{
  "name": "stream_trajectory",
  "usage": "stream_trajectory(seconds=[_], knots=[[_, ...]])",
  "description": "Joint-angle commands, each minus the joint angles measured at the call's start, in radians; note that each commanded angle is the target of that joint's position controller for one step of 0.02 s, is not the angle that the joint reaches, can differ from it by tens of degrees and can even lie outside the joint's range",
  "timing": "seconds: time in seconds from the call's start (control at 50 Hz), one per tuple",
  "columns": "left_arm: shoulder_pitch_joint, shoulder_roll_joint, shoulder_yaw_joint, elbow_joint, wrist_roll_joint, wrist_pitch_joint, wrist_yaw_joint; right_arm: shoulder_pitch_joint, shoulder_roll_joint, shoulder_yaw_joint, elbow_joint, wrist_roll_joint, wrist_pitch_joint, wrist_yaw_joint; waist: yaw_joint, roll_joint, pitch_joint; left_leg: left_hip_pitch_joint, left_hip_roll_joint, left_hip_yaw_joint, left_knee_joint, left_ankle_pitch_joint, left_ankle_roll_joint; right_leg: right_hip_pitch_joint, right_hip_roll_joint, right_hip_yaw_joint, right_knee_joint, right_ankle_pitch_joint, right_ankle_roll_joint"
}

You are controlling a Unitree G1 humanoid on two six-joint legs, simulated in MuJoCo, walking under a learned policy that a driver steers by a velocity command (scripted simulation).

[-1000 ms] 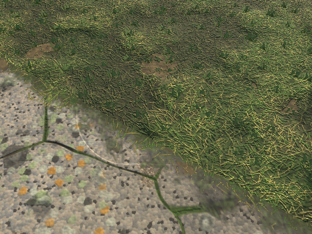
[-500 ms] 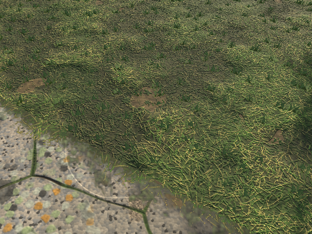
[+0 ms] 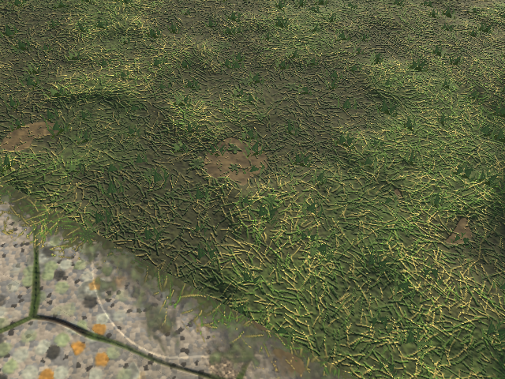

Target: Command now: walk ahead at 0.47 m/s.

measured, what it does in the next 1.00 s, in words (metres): walks ahead, turning right: right foot, then left foot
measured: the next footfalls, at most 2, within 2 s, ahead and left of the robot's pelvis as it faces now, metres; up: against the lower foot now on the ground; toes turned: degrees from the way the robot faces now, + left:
right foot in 0.16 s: +0.28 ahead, -0.09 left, +0.00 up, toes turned -4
left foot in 0.74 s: +0.59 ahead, +0.06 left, +0.00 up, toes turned -13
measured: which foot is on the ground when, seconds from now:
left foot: down 0.00-0.18, up 0.20-0.72, down 0.74-1.00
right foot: up 0.00-0.14, down 0.16-0.74, up 0.76-1.00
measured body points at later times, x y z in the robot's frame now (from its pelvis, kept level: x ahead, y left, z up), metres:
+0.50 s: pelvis +0.28 -0.04 +0.00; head +0.29 -0.05 +0.45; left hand +0.21 +0.20 -0.14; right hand +0.41 -0.28 -0.12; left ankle +0.42 +0.12 -0.68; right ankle +0.24 -0.08 -0.74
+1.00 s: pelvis +0.54 -0.01 +0.00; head +0.56 -0.01 +0.45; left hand +0.72 +0.22 -0.13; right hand +0.47 -0.28 -0.12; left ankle +0.55 +0.07 -0.74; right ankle +0.51 -0.16 -0.66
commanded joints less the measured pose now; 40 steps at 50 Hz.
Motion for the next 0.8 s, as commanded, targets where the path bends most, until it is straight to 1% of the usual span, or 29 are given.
stream_trajectory(seconds=[0.02,0.06,0.1,0.12,0.14,0.16,0.18,0.2,0.22,0.24,0.26,0.28,0.3,0.34,0.38,0.4,0.44,0.5,0.56,0.6,0.64,0.66,0.68,0.7,0.72,0.74,0.76,0.78,0.8], knots=[[-0.147,0.008,-0.011,-0.095,-0.009,-0.006,-0.001,0.062,-0.126,-0.016,-0.017,0.001,-0.012,-0.009,-0.002,0.121,0.133,-0.089,0.241,-0.102,-0.064,0.571,0.100,0.003,0.038,-0.057,-0.164,0.069,-0.009],[-0.166,0.024,-0.009,-0.113,-0.010,-0.007,0.003,0.063,-0.140,-0.019,-0.009,0.000,-0.012,-0.013,0.004,0.125,0.135,-0.054,0.264,-0.096,-0.053,0.638,0.101,0.053,0.049,-0.061,-0.222,0.068,-0.038],[-0.115,0.047,0.002,-0.110,-0.010,-0.013,0.013,0.036,-0.155,-0.023,-0.009,-0.003,-0.014,-0.016,0.044,0.119,0.102,-0.007,0.277,-0.073,0.035,0.850,0.090,0.149,0.081,-0.068,-0.254,0.021,-0.077],[-0.033,0.063,0.012,-0.087,-0.010,-0.019,0.019,0.022,-0.170,-0.028,-0.010,-0.006,-0.012,-0.018,0.081,0.122,0.055,0.015,0.276,-0.062,0.138,0.973,0.079,0.235,0.108,-0.071,-0.259,-0.021,-0.096],[0.109,0.085,0.026,-0.041,-0.009,-0.026,0.026,0.009,-0.184,-0.033,-0.011,-0.008,-0.007,-0.018,0.137,0.115,-0.017,0.012,0.266,-0.049,0.303,1.024,0.069,0.374,0.136,-0.071,-0.289,-0.042,-0.115],[0.274,0.113,0.043,0.014,0.000,-0.034,0.034,-0.003,-0.190,-0.035,-0.016,-0.003,-0.001,-0.016,0.204,0.095,-0.096,-0.087,0.231,-0.029,0.521,0.900,0.054,0.586,0.112,-0.039,-0.345,-0.031,-0.138],[0.418,0.205,0.068,0.036,0.023,-0.040,0.041,0.024,-0.144,-0.027,-0.042,0.002,0.002,-0.010,0.226,-0.017,-0.215,-0.282,0.159,0.011,0.856,0.489,0.041,0.803,-0.137,0.245,-0.363,-0.167,-0.183],[0.390,0.235,0.074,0.022,0.012,-0.028,0.031,0.123,-0.075,-0.026,-0.048,0.037,0.005,0.004,0.146,-0.205,-0.318,-0.594,-0.038,-0.037,1.221,-0.224,0.007,0.964,-0.368,0.787,-0.561,-0.270,-0.323],[0.278,0.214,0.072,0.009,-0.018,-0.024,0.025,0.038,-0.144,-0.041,-0.068,0.018,0.009,0.001,0.124,-0.076,-0.215,-0.691,0.031,-0.133,1.263,-0.137,0.026,0.860,-0.325,0.748,-0.622,-0.356,-0.307],[0.197,0.142,0.052,-0.005,-0.022,-0.030,0.025,-0.074,-0.158,-0.047,-0.102,0.010,0.006,0.004,0.107,-0.020,-0.086,-0.719,0.076,-0.124,1.226,-0.055,0.031,0.722,-0.297,0.585,-0.633,-0.320,-0.276],[0.168,0.088,0.037,0.003,-0.016,-0.039,0.024,-0.112,-0.144,-0.048,-0.110,0.007,0.004,0.006,0.075,0.043,-0.004,-0.680,0.110,-0.122,1.155,-0.011,0.033,0.587,-0.254,0.474,-0.663,-0.187,-0.241],[0.172,0.055,0.025,0.018,-0.013,-0.049,0.027,-0.124,-0.135,-0.052,-0.117,-0.007,0.012,0.008,0.041,0.034,0.012,-0.627,0.139,-0.126,1.079,0.011,0.027,0.510,-0.204,0.403,-0.671,-0.100,-0.210],[0.184,0.033,0.015,0.033,-0.013,-0.055,0.031,-0.100,-0.108,-0.048,-0.111,-0.019,0.027,0.015,0.012,0.017,0.015,-0.574,0.151,-0.121,1.028,0.013,0.015,0.455,-0.163,0.341,-0.678,-0.036,-0.191],[0.240,0.048,0.012,0.054,-0.015,-0.069,0.033,-0.121,-0.098,-0.049,-0.126,-0.020,0.048,0.018,-0.003,0.004,0.017,-0.570,0.148,-0.094,0.953,0.013,-0.011,0.441,-0.131,0.295,-0.676,0.086,-0.197],[0.272,0.090,0.018,0.054,-0.019,-0.070,0.037,-0.202,-0.107,-0.050,-0.163,-0.021,0.062,0.020,-0.004,-0.001,0.040,-0.616,0.154,-0.074,0.859,0.064,-0.040,0.424,-0.114,0.268,-0.698,0.088,-0.200],[0.285,0.099,0.018,0.049,-0.023,-0.070,0.037,-0.259,-0.115,-0.050,-0.185,-0.020,0.066,0.022,0.006,-0.002,0.052,-0.647,0.158,-0.067,0.801,0.112,-0.056,0.429,-0.107,0.267,-0.714,0.076,-0.198],[0.326,0.095,0.014,0.049,-0.025,-0.064,0.039,-0.370,-0.132,-0.050,-0.226,-0.014,0.066,0.021,0.035,-0.010,0.077,-0.697,0.158,-0.059,0.677,0.200,-0.080,0.455,-0.098,0.272,-0.726,0.097,-0.190],[0.399,0.095,0.011,0.052,-0.025,-0.061,0.040,-0.483,-0.134,-0.047,-0.266,-0.007,0.064,0.023,0.074,-0.026,0.067,-0.717,0.138,-0.053,0.557,0.298,-0.094,0.527,-0.089,0.278,-0.699,0.173,-0.169],[0.453,0.103,0.012,0.054,-0.028,-0.057,0.045,-0.586,-0.150,-0.046,-0.315,-0.007,0.059,0.028,0.110,-0.033,0.073,-0.740,0.121,-0.057,0.465,0.342,-0.089,0.602,-0.083,0.293,-0.666,0.249,-0.168],[0.462,0.112,0.013,0.044,-0.020,-0.050,0.048,-0.654,-0.149,-0.042,-0.352,-0.002,0.055,0.032,0.128,-0.047,0.073,-0.748,0.103,-0.052,0.427,0.304,-0.089,0.653,-0.080,0.307,-0.627,0.312,-0.174],[0.452,0.133,0.022,0.032,-0.015,-0.041,0.052,-0.671,-0.152,-0.039,-0.377,0.008,0.045,0.034,0.125,-0.072,0.060,-0.679,0.086,-0.054,0.384,0.279,-0.079,0.660,-0.083,0.313,-0.598,0.356,-0.169],[0.434,0.146,0.028,0.022,-0.010,-0.040,0.055,-0.643,-0.168,-0.043,-0.380,0.008,0.043,0.031,0.110,-0.078,0.052,-0.617,0.072,-0.050,0.387,0.231,-0.074,0.648,-0.080,0.312,-0.574,0.400,-0.158],[0.410,0.154,0.032,0.010,-0.009,-0.037,0.059,-0.591,-0.179,-0.046,-0.373,0.008,0.039,0.028,0.080,-0.082,0.042,-0.539,0.065,-0.061,0.359,0.180,-0.062,0.633,-0.081,0.317,-0.542,0.423,-0.143],[0.381,0.174,0.040,-0.004,-0.009,-0.039,0.061,-0.500,-0.200,-0.055,-0.352,0.008,0.034,0.024,0.038,-0.072,0.024,-0.419,0.045,-0.063,0.312,0.146,-0.046,0.602,-0.071,0.318,-0.483,0.480,-0.125],[0.309,0.185,0.048,-0.029,-0.008,-0.042,0.057,-0.296,-0.236,-0.075,-0.281,-0.003,0.021,0.022,-0.051,-0.057,-0.054,-0.230,0.064,-0.116,0.336,0.254,-0.003,0.568,-0.066,0.302,-0.295,0.573,-0.109],[0.269,0.183,0.053,-0.060,-0.018,-0.046,0.049,-0.122,-0.282,-0.090,-0.240,-0.015,0.008,0.013,-0.129,0.017,-0.153,-0.040,0.122,-0.161,0.235,0.187,0.026,0.477,0.009,0.258,-0.049,0.455,-0.093],[0.462,0.034,0.024,-0.079,-0.050,-0.043,0.043,-0.121,-0.362,-0.105,-0.278,-0.041,0.006,0.007,-0.017,0.284,-0.317,0.272,0.457,-0.526,0.232,0.132,0.110,0.177,0.148,0.151,0.269,-0.316,-0.054],[0.488,0.083,0.030,-0.072,-0.036,-0.035,0.051,-0.159,-0.317,-0.105,-0.285,-0.021,0.016,0.017,-0.015,0.312,-0.332,0.218,0.486,-0.764,0.116,0.017,0.178,0.055,0.149,0.150,0.421,-0.453,-0.070],[0.445,0.156,0.050,-0.055,-0.023,-0.023,0.051,-0.267,-0.236,-0.082,-0.317,-0.013,0.024,0.016,0.029,0.153,-0.179,0.063,0.461,-0.635,0.097,0.023,0.167,0.027,0.084,0.192,0.440,-0.339,-0.064]])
